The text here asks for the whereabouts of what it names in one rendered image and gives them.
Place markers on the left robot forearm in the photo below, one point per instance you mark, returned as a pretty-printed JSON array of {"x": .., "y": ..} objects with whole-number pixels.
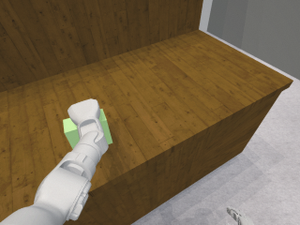
[{"x": 86, "y": 154}]

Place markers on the left robot hand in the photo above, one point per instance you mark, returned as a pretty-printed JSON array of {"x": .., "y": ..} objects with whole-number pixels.
[{"x": 84, "y": 109}]

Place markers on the table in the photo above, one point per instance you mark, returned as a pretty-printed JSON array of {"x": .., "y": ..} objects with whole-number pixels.
[{"x": 178, "y": 102}]

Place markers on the robot left upper arm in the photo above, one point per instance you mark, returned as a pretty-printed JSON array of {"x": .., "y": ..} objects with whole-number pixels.
[{"x": 62, "y": 198}]

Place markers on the sponge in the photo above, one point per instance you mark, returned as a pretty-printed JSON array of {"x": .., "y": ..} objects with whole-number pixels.
[{"x": 72, "y": 134}]

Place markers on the right robot hand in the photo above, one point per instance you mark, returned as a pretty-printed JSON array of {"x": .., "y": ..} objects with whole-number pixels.
[{"x": 239, "y": 216}]

